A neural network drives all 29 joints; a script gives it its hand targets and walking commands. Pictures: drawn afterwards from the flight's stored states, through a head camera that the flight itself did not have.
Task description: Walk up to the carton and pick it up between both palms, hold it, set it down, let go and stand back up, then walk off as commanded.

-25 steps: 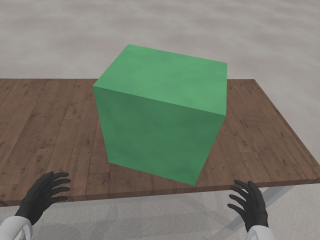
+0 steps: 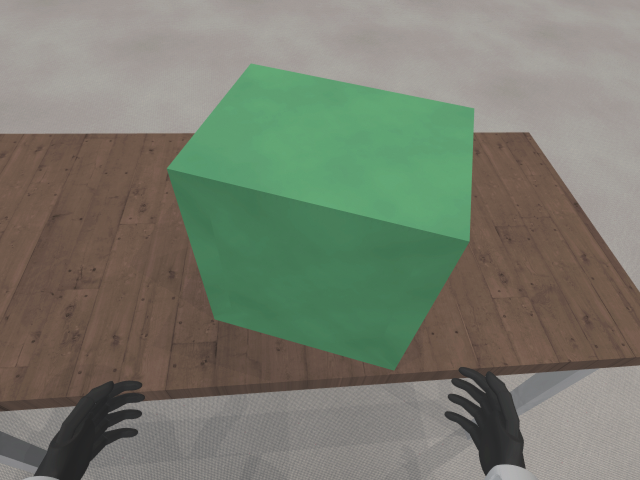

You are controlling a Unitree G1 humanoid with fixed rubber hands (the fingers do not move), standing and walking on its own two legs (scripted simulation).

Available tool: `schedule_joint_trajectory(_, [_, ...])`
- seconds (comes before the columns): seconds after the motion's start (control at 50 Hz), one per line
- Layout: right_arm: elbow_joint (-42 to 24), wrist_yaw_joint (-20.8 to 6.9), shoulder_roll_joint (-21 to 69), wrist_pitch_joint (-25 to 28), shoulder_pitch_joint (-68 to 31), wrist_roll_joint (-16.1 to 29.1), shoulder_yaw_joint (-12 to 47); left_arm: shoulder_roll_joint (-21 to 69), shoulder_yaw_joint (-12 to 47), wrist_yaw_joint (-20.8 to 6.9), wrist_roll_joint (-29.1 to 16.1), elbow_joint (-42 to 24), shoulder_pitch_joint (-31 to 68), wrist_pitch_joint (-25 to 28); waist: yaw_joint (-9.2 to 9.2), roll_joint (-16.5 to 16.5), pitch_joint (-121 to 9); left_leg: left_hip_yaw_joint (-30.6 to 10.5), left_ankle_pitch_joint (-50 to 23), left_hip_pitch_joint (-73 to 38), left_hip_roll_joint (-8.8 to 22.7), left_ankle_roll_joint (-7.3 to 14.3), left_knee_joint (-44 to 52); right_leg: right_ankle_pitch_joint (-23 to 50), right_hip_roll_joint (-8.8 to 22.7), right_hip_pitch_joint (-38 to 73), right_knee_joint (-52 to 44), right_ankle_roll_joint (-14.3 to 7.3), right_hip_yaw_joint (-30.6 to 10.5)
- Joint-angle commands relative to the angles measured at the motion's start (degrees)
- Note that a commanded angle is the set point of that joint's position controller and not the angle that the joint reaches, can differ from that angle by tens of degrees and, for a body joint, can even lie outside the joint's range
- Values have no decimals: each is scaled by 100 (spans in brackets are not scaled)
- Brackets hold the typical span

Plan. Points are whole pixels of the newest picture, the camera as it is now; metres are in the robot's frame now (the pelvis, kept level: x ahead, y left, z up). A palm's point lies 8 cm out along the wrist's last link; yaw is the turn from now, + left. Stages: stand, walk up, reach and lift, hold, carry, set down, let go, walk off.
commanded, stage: set down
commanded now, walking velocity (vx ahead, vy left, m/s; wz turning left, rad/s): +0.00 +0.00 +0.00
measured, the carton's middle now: (327, 227) +0.42 -0.01 +0.08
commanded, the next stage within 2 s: let go in 1.12 s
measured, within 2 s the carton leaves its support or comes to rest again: neither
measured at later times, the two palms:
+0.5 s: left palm out of the picture +0.13 +0.25 -0.03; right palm (499, 478) +0.14 -0.21 -0.04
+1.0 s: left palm out of the picture +0.13 +0.23 -0.07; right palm out of the picture +0.14 -0.21 -0.08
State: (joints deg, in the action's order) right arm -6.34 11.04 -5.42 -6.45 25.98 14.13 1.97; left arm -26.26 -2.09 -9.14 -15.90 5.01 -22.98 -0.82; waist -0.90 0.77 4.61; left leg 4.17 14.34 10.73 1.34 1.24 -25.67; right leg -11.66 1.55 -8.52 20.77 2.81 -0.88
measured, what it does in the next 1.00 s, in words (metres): stands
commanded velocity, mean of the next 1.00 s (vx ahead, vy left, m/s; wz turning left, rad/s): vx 0.00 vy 0.00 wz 0.00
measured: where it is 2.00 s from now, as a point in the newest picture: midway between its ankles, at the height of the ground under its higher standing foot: outside the picture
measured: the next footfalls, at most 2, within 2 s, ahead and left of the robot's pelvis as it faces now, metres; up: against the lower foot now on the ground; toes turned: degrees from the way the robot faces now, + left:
none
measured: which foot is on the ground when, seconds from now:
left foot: down 0.00-1.00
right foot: down 0.00-1.00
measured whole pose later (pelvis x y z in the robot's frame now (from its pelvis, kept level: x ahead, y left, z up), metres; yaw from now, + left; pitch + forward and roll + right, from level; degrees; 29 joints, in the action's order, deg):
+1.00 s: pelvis +0.00 +0.00 +0.00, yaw +0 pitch -1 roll -1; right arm 30.1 -0.5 -7.4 9.7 16.9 5.4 -2.4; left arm -14.7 3.4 -0.6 -6.0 22.4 -18.2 -2.5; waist -0.9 -1.5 4.6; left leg 4.2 14.2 10.2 1.3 1.1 -25.7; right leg -11.6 1.6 -8.0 20.8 2.7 -0.9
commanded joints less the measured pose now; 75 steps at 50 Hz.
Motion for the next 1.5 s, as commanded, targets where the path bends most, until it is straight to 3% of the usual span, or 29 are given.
schedule_joint_trajectory(0.0, [-16, -157, -628, 707, -41, -538, -367, -815, -553, 246, 230, -1077, -45, 433, -410, -939, -655, -410, -2702, -1090, 117, -687, 422, 949, -277, 467, -487, -557, 17])
schedule_joint_trajectory(0.1, [283, -387, -757, 843, -398, -493, -553, -581, -262, 442, 344, -970, 97, 303, -321, -1556, -516, -586, -1970, -656, 239, -755, 611, 541, -366, 604, -324, -649, 51])
schedule_joint_trajectory(0.14, [507, -449, -862, 812, -532, -587, -607, -496, -179, 521, 421, -869, 193, 187, -270, -1536, -385, -623, -1725, -535, 333, -770, 751, 437, -421, 643, -305, -617, 116])
schedule_joint_trajectory(0.18, [510, -518, -897, 849, -650, -622, -636, -478, -142, 561, 383, -869, 289, 186, -301, -1307, -559, -556, -1449, -461, 252, -715, 738, 418, -384, 627, -288, -617, 91])
schedule_joint_trajectory(0.2, [498, -529, -932, 880, -593, -712, -686, -469, -105, 554, 420, -625, 212, 166, -222, -1101, -494, -505, -1559, -438, 179, -694, 738, 524, -399, 694, -295, -612, 150])
schedule_joint_trajectory(0.24, [540, -552, -950, 943, -659, -766, -673, -481, -119, 581, 410, -611, 322, 172, -306, -953, -538, -392, -1489, -416, 95, -635, 725, 542, -354, 637, -284, -603, 120])
schedule_joint_trajectory(0.26, [574, -541, -870, 997, -613, -861, -652, -502, -114, 551, 324, -467, 316, 213, -244, -635, -579, -321, -1493, -469, 40, -577, 683, 580, -288, 610, -346, -572, 92])
schedule_joint_trajectory(0.32, [654, -571, -922, 1070, -721, -901, -622, -394, -99, 568, 326, -335, 364, 226, -230, -429, -649, -241, -1669, -576, 10, -526, 653, 673, -311, 470, -308, -529, 144])
schedule_joint_trajectory(0.36, [678, -570, -819, 1119, -612, -999, -503, -329, -118, 512, 301, -148, 447, 268, -163, -66, -584, -228, -1672, -584, 4, -430, 680, 740, -288, 586, -329, -457, 96])
schedule_joint_trajectory(0.44, [1122, -624, -873, 1221, -711, -1080, -505, -207, -46, 502, 351, 127, 475, 310, -154, 10, -576, -176, -1680, -768, -25, -426, 678, 712, -289, 364, -386, -447, 136])
schedule_joint_trajectory(0.46, [1044, -615, -819, 1234, -756, -1079, -500, -209, 22, 491, 335, 121, 463, 323, -58, 12, -574, -211, -1625, -695, -5, -431, 681, 743, -297, 453, -362, -447, 124])
schedule_joint_trajectory(0.5, [1581, -680, -896, 1267, -814, -1157, -553, -74, 65, 531, 466, 300, 489, 313, -33, -151, -462, -249, -1598, -744, 21, -495, 702, 667, -331, 430, -347, -460, 155])
schedule_joint_trajectory(0.52, [1404, -663, -765, 1330, -833, -1127, -511, -203, 52, 506, 390, 214, 525, 359, -67, -71, -540, -193, -1634, -689, -32, -475, 644, 767, -302, 450, -337, -450, 134])
schedule_joint_trajectory(0.54, [1626, -720, -822, 1316, -1029, -1213, -527, -101, 88, 551, 530, 348, 615, 328, -29, -237, -475, -235, -1471, -712, 19, -491, 693, 588, -319, 370, -331, -475, 135])
schedule_joint_trajectory(0.56, [1579, -723, -851, 1377, -1049, -1237, -598, -143, 96, 545, 469, 383, 704, 343, 19, -134, -567, -220, -1360, -647, 20, -469, 681, 615, -325, 441, -298, -473, 148])
schedule_joint_trajectory(0.6, [1875, -801, -932, 1492, -1202, -1289, -677, 15, 176, 615, 570, 401, 716, 349, -27, -377, -598, -307, -1352, -607, 60, -505, 687, 604, -384, 450, -193, -514, 191])
schedule_joint_trajectory(0.74, [2793, -1022, -973, 1710, -1430, -1363, -749, 203, 237, 830, 938, 638, 762, 226, -33, -697, -649, -290, -1679, -737, 84, -649, 593, 783, -431, 367, -170, -566, 265])
schedule_joint_trajectory(0.82, [3119, -1096, -1041, 1852, -1572, -1398, -811, 343, 320, 923, 1056, 716, 913, 145, 80, -665, -646, -278, -1595, -892, 64, -669, 614, 673, -452, 351, -208, -552, 287])
schedule_joint_trajectory(0.84, [2987, -1070, -1050, 1925, -1469, -1341, -743, 339, 253, 923, 1000, 710, 904, 146, 56, -484, -759, -210, -1744, -884, -20, -637, 560, 792, -436, 431, -205, -508, 293])
schedule_joint_trajectory(0.88, [3205, -1110, -1095, 1991, -1495, -1338, -773, 384, 290, 975, 1060, 644, 909, 129, 51, -538, -783, -212, -1871, -992, 18, -672, 563, 820, -457, 370, -191, -503, 326])
schedule_joint_trajectory(0.92, [3550, -1172, -1154, 1965, -1611, -1415, -756, 588, 289, 1012, 1148, 980, 976, 22, 58, -572, -690, -200, -1814, -973, 30, -682, 588, 704, -468, 308, -220, -528, 320])
schedule_joint_trajectory(0.94, [3452, -1151, -1100, 2000, -1594, -1458, -738, 585, 280, 992, 1165, 1031, 963, 1, 87, -483, -624, -176, -1858, -966, 30, -636, 570, 810, -472, 245, -212, -529, 335])
schedule_joint_trajectory(0.96, [3823, -1180, -1221, 1955, -1634, -1491, -741, 697, 324, 986, 1257, 1289, 898, -73, 73, -386, -481, -165, -1894, -1093, 24, -680, 595, 671, -511, 197, -288, -533, 375])
schedule_joint_trajectory(1.02, [3484, -1127, -1110, 2083, -1712, -1540, -755, 608, 299, 990, 1107, 914, 1174, -20, 98, -162, -822, -106, -1779, -1004, -8, -614, 553, 776, -493, 403, -196, -456, 349])
schedule_joint_trajectory(1.2, [3977, -1238, -1168, 2136, -1859, -1581, -739, 953, 320, 1061, 1287, 1167, 1376, -176, 95, -272, -628, -124, -1814, -1099, 34, -630, 545, 687, -525, 174, -188, -481, 382])
schedule_joint_trajectory(1.22, [4048, -1261, -1224, 2123, -1952, -1614, -747, 983, 342, 1079, 1277, 1415, 1417, -204, 64, -173, -675, -75, -1604, -1073, -5, -629, 582, 520, -526, 147, -219, -487, 396])
schedule_joint_trajectory(1.26, [3899, -1246, -1171, 2196, -1860, -1594, -736, 911, 301, 1084, 1260, 1247, 1376, -202, 79, -87, -840, -41, -1852, -1159, -5, -635, 508, 755, -524, 234, -172, -461, 390])
schedule_joint_trajectory(1.4, [4348, -1334, -1284, 2263, -1941, -1634, -851, 1087, 295, 1187, 1495, 1357, 1370, -268, 52, -287, -656, -116, -1798, -1035, 31, -654, 575, 646, -581, 152, -156, -502, 426])
schedule_joint_trajectory(1.48, [4323, -1316, -1291, 2321, -1954, -1619, -790, 1023, 247, 1168, 1467, 1362, 1513, -268, 47, -94, -828, -16, -1886, -1070, -20, -589, 489, 870, -521, 187, -132, -443, 361])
